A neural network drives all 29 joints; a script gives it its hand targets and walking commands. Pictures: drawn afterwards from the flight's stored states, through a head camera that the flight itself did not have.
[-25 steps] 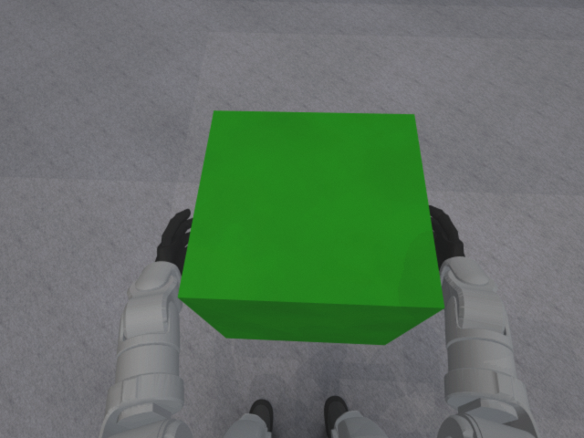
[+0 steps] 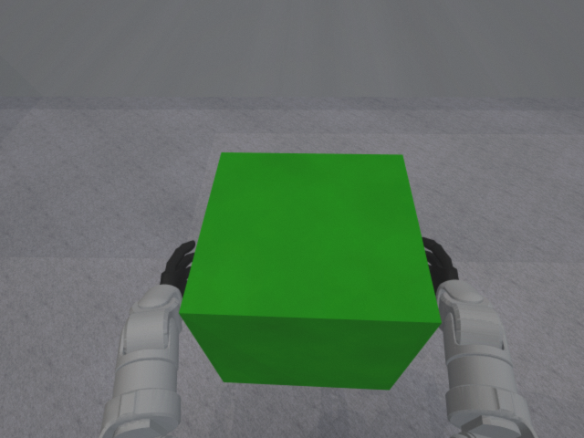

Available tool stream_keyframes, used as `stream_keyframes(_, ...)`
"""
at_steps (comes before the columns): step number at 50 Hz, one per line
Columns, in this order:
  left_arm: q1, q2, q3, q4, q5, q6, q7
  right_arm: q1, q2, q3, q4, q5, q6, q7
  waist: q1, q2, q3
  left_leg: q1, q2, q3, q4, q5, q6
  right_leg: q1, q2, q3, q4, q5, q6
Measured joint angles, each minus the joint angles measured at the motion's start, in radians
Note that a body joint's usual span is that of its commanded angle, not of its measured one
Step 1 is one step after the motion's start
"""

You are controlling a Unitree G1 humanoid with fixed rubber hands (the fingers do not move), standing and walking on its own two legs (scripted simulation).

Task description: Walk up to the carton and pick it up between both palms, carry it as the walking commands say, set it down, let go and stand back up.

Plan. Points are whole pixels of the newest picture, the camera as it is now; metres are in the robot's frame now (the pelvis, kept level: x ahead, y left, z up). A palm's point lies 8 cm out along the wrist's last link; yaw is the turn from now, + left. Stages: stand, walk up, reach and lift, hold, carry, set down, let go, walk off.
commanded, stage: reach and lift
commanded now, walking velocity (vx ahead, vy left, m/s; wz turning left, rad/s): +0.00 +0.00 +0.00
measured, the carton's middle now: (308, 275) +0.37 -0.02 -0.03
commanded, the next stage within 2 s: hold in 1.16 s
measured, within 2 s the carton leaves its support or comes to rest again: neither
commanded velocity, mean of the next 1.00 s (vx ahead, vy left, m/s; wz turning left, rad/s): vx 0.00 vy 0.00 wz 0.00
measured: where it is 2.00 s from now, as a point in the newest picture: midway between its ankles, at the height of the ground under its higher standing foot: outside the picture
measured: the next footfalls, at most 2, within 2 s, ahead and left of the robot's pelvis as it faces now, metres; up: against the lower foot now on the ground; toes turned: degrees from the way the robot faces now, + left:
none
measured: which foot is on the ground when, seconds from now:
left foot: down 0.00-1.00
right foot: down 0.00-1.00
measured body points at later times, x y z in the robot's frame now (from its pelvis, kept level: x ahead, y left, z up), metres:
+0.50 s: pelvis +0.01 -0.01 +0.00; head -0.02 +0.00 +0.45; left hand +0.31 +0.18 +0.04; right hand +0.31 -0.21 +0.04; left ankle +0.02 +0.12 -0.75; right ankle +0.02 -0.13 -0.75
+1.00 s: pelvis +0.02 -0.01 +0.01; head +0.00 +0.00 +0.46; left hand +0.31 +0.19 +0.03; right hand +0.32 -0.20 +0.04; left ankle +0.02 +0.12 -0.75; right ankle +0.02 -0.13 -0.75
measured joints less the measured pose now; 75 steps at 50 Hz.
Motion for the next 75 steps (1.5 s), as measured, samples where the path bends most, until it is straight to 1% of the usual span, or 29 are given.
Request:
stream_keyframes(5, 0.013, 0.004, -0.026, -0.027, -0.004, 0.037, 0.014, 0.007, -0.006, 0.012, -0.011, 0.009, 0.03, -0.005, 0.003, -0.009, 0.006, 0.057, 0.001, 0.003, -0.028, 0.006, 0.001, 0.054, -0.001, 0.003, -0.023, 0.005, -0.001)
stream_keyframes(13, 0.064, 0.002, -0.05, -0.086, -0.019, 0.09, 0.017, 0.063, -0.004, 0.036, -0.078, 0.023, 0.084, -0.008, 0.004, -0.01, 0.008, 0.145, 0.006, 0.001, -0.07, 0.013, 0.0, 0.142, 0.0, 0.002, -0.066, 0.013, -0.005)
stream_keyframes(19, 0.066, -0.006, -0.039, -0.088, -0.013, 0.117, 0.015, 0.065, -0.006, 0.04, -0.073, 0.023, 0.105, -0.009, 0.02, -0.009, 0.029, 0.181, 0.01, 0.005, -0.072, 0.009, -0.003, 0.173, 0.003, 0.006, -0.061, 0.007, -0.009)
stream_keyframes(29, 0.075, -0.003, -0.03, -0.12, -0.02, 0.126, 0.014, 0.052, -0.004, 0.053, -0.079, 0.024, 0.109, -0.011, 0.04, -0.003, 0.048, 0.194, 0.013, -0.001, -0.073, 0.005, -0.007, 0.188, 0.007, -0.001, -0.063, 0.003, -0.014)
stream_keyframes(38, 0.114, 0.003, -0.047, -0.158, -0.031, 0.137, 0.012, 0.095, 0.006, 0.068, -0.117, 0.028, 0.114, -0.014, 0.05, -0.004, 0.048, 0.21, 0.018, -0.007, -0.098, 0.008, -0.009, 0.21, 0.009, -0.007, -0.097, 0.009, -0.018)
stream_keyframes(45, 0.143, 0.001, -0.065, -0.205, -0.037, 0.141, 0.013, 0.134, 0.005, 0.08, -0.165, 0.047, 0.112, -0.018, 0.052, -0.008, 0.049, 0.214, 0.022, -0.006, -0.107, 0.007, -0.009, 0.217, 0.011, -0.005, -0.114, 0.014, -0.019)
stream_keyframes(54, 0.174, -0.004, -0.076, -0.233, -0.036, 0.151, 0.015, 0.164, 0.0, 0.093, -0.187, 0.059, 0.119, -0.02, 0.048, -0.01, 0.038, 0.227, 0.024, -0.005, -0.123, 0.011, -0.01, 0.231, 0.013, -0.003, -0.133, 0.02, -0.021)
stream_keyframes(75, 0.133, 0.0, -0.055, -0.194, -0.031, 0.142, 0.009, 0.123, 0.003, 0.084, -0.153, 0.044, 0.114, -0.023, 0.057, 0.0, 0.049, 0.197, 0.023, -0.011, -0.103, 0.02, -0.013, 0.203, 0.014, -0.01, -0.113, 0.028, -0.021)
